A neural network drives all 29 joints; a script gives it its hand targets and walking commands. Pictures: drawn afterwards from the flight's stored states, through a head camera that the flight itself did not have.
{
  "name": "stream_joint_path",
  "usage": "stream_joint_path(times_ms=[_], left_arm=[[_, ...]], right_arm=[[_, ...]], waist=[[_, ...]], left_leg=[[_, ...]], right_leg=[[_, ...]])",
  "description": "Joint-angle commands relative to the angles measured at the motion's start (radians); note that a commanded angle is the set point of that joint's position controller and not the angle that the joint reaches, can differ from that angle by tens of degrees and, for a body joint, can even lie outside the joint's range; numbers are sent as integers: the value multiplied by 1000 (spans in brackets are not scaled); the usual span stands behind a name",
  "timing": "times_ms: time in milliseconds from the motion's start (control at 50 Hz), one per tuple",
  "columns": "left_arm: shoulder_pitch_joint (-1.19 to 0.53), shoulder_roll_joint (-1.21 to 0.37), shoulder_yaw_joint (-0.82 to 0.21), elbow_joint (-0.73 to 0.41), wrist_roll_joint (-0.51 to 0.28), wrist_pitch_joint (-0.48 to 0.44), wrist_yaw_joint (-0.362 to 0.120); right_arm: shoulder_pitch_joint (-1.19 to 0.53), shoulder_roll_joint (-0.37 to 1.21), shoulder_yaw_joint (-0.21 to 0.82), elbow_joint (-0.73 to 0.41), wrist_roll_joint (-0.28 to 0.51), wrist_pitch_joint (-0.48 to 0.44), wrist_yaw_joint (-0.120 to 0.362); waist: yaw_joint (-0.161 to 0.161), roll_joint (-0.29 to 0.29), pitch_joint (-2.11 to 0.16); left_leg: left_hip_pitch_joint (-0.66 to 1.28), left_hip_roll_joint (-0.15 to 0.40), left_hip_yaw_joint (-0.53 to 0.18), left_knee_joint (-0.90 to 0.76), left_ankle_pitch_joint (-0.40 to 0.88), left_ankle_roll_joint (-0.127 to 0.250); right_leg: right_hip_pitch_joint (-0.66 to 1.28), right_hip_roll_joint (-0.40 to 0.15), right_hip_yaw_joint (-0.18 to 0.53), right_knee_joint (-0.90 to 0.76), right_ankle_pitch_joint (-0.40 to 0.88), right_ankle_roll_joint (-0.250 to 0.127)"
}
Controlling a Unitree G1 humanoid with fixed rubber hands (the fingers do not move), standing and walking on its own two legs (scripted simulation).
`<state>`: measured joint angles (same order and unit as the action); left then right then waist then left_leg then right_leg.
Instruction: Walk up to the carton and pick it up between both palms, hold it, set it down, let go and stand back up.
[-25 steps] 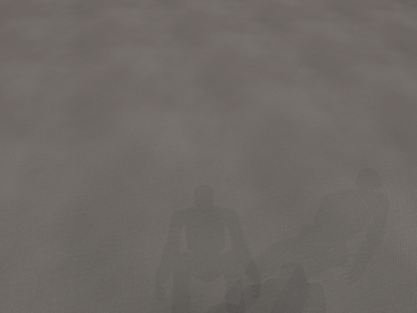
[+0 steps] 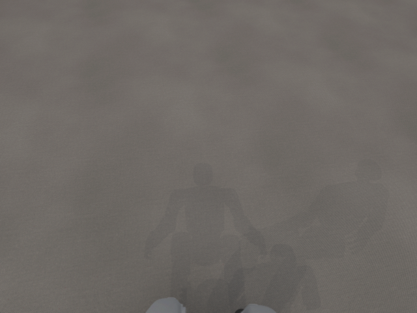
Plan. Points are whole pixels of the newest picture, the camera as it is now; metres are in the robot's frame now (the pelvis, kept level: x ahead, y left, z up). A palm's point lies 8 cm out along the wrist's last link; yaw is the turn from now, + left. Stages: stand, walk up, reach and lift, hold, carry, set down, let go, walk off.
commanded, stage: walk up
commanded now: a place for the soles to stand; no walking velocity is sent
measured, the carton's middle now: out of the picture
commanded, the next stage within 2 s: none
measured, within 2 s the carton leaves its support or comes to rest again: neither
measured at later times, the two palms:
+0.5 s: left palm out of the picture -0.06 +0.34 -0.15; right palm out of the picture -0.03 -0.20 -0.09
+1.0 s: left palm out of the picture -0.28 +0.26 -0.09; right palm out of the picture -0.19 -0.30 -0.13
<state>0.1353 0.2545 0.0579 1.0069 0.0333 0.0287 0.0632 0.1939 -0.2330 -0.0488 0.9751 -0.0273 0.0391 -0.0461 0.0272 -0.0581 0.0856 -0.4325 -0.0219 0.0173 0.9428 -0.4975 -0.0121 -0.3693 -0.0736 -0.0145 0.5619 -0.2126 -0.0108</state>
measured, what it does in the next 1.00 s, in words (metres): walks backwards: left foot, then right foot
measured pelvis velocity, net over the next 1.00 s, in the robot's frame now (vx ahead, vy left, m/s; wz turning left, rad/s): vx -0.26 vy -0.02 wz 0.07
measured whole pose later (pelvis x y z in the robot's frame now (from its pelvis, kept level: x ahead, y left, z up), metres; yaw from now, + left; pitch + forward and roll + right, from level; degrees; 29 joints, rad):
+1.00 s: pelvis -0.26 -0.02 +0.02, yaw +4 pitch -3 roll +4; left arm 0.28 0.21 0.06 1.04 0.03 0.06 0.05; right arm 0.25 -0.34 -0.13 0.94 -0.03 0.09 -0.04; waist 0.03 0.06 0.05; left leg -0.54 -0.15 -0.24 1.39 -0.29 -0.06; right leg -0.19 -0.01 -0.02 0.44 -0.21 -0.06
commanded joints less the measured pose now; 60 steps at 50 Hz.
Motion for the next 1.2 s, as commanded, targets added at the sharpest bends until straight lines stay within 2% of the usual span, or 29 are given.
stream_joint_path(times_ms=[0, 20, 40, 60, 80, 100, 140, 160, 180, 260, 380, 460, 520, 560, 660, 680, 700, 720, 740, 760, 780, 820, 840, 860, 900, 960, 1040, 1100, 1180], left_arm=[[-85, 165, 20, -85, -8, 13, -6], [-21, 111, 7, -84, -22, 19, -11], [-11, 78, 2, -112, -12, 23, -5], [-22, 119, 24, -102, 7, 35, 11], [-5, 121, 24, -93, 5, 38, 14], [-21, 132, 27, -94, -2, 33, 10], [-5, 174, 39, -52, -22, 28, -4], [20, 176, 42, -27, -26, 29, -12], [50, 175, 42, -20, -28, 30, -18], [10, 180, 43, -43, -25, 35, -31], [-12, 173, 43, -51, -27, 49, -26], [2, 173, 50, -48, -35, 53, -23], [66, 161, 57, -30, -46, 54, -33], [123, 146, 63, -23, -52, 50, -43], [289, 112, 72, -8, -41, 24, -50], [336, 111, 77, 9, -35, 16, -46], [352, 119, 81, 18, -22, 9, -39], [244, 203, 85, -8, -11, -1, -31], [54, 248, 69, -50, 3, -5, -20], [-7, 276, 67, -67, 9, -7, -9], [-45, 287, 55, -79, 13, -13, -2], [-139, 191, 25, -105, 20, -17, 1], [-151, 166, 22, -123, 14, -13, -1], [-132, 149, 24, -124, 7, -11, -3], [-46, 134, 26, -103, -4, -11, -8], [50, 143, 28, -94, 1, -17, -3], [147, 170, 34, -100, 19, -14, 15], [180, 180, 36, -105, 18, -7, 22], [95, 213, 39, -134, 8, 3, 22]], right_arm=[[175, -88, -10, -44, 17, -45, 16], [138, -146, -19, -58, 7, -50, 13], [128, -263, -43, -92, -24, -47, 3], [134, -280, -47, -86, -21, -36, -6], [81, -319, -49, -112, -20, -37, -12], [11, -317, -45, -128, -23, -40, -15], [-67, -231, -24, -131, -30, -37, -13], [-81, -214, -24, -130, -29, -34, -11], [-76, -203, -27, -125, -24, -31, -7], [47, -164, -26, -86, 3, -47, 1], [57, -175, -40, -96, -2, -45, -16], [81, -181, -48, -91, -9, -30, -14], [28, -205, -62, -109, -11, -15, -9], [-33, -222, -74, -129, -11, -3, -6], [-88, -241, -94, -153, -15, 20, -2], [-93, -229, -91, -151, -7, 24, -1], [-69, -194, -79, -150, 7, 25, 1], [0, -117, -67, -159, 22, 27, 1], [-21, -169, -96, -161, -15, 36, -10], [19, -200, -111, -132, -30, 43, -13], [13, -225, -123, -124, -33, 43, -9], [74, -252, -126, -87, 2, 28, 0], [97, -237, -118, -72, 17, 24, 4], [93, -218, -109, -66, 16, 26, 6], [73, -182, -99, -68, -3, 38, 5], [67, -174, -89, -71, -2, 65, -2], [58, -179, -71, -73, 18, 84, -7], [55, -179, -66, -74, 25, 83, -5], [112, -162, -65, -64, 33, 73, 14]], waist=[[-87, 19, -153], [-54, 185, -126], [-44, 362, -119], [-64, 255, -106], [-56, 289, -113], [-44, 316, -71], [-2, 218, -30], [18, 188, -34], [29, 168, -67], [-13, 77, -165], [-48, 220, -203], [-62, 236, -173], [-38, 212, -155], [-12, 231, -136], [50, 295, -114], [77, 239, -114], [89, 106, -88], [49, -253, -46], [3, -207, 120], [-16, -189, 139], [-15, -210, 164], [-80, -123, 153], [-91, -94, 110], [-83, -54, 66], [-52, -34, 2], [-28, -79, -39], [5, -159, -80], [28, -135, -102], [0, -93, -108]], left_leg=[[258, 39, -13, -554, 335, 15], [332, 122, -156, -632, 401, 42], [314, 365, -481, -646, 535, 126], [201, 414, -472, -654, 551, 193], [127, 443, -515, -701, 545, 256], [76, 419, -507, -730, 532, 271], [77, 277, -296, -652, 639, 180], [128, 231, -218, -606, 733, 145], [183, 213, -191, -583, 751, 140], [357, 213, -250, -596, 602, 119], [480, 250, -369, -616, 510, 187], [448, 249, -388, -645, 476, 209], [286, 215, -346, -719, 240, 183], [142, 201, -308, -774, 91, 153], [-23, 173, -279, -825, -22, 20], [-49, 143, -260, -767, -43, -15], [-54, 64, -211, -581, -57, -51], [-45, -122, -74, -103, -54, -63], [-144, -136, -209, 123, -40, -78], [-128, -131, -247, 242, -35, -73], [-138, -133, -278, 314, -9, -73], [-105, -163, -283, 395, 128, -52], [-89, -168, -255, 432, 181, -40], [-89, -166, -227, 471, 222, -37], [-116, -155, -185, 525, 231, -45], [-178, -115, -177, 505, 220, -58], [-204, -62, -183, 279, 117, -80], [-131, -36, -162, 129, 28, -78], [45, 10, -121, -11, -13, -45]], right_leg=[[-11, -82, 76, 128, 241, -85], [-175, 33, 13, 253, -70, -33], [-348, 123, 0, 444, -462, 25], [-282, 106, 96, 576, -473, 22], [-247, 129, 107, 651, -457, 16], [-241, 122, 136, 693, -407, 16], [-219, 113, 160, 727, -256, 21], [-233, 119, 139, 746, -202, 27], [-236, 132, 121, 783, -170, 36], [-259, 171, 137, 809, -74, 67], [-240, 155, 143, 641, -196, 88], [-181, 136, 122, 537, -259, 77], [-42, 131, 88, 465, -244, 52], [82, 126, 56, 394, -231, 27], [331, 93, -8, 48, -229, -43], [384, 83, -14, -62, -181, -61], [352, 43, 58, -199, -199, -92], [111, -210, 439, -404, -488, -167], [-153, -352, 576, -471, -511, -174], [-230, -378, 542, -509, -536, -204], [-281, -349, 517, -530, -549, -195], [-197, -154, 264, -431, -364, -74], [-122, -92, 188, -384, -240, -26], [-37, -60, 156, -356, -151, -3], [93, -42, 143, -335, -74, -7], [260, -66, 178, -313, -42, -32], [488, -134, 274, -287, 39, -50], [514, -176, 295, -305, 58, -84], [340, -199, 240, -354, -40, -149]])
